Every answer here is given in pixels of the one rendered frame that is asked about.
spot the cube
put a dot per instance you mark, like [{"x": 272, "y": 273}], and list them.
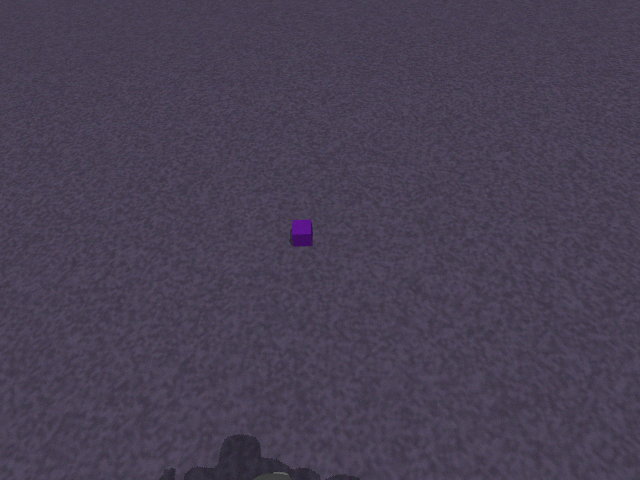
[{"x": 302, "y": 233}]

